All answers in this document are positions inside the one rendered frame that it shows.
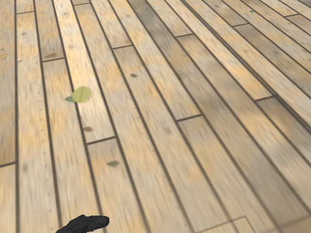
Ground robot left hand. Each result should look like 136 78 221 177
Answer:
55 215 110 233

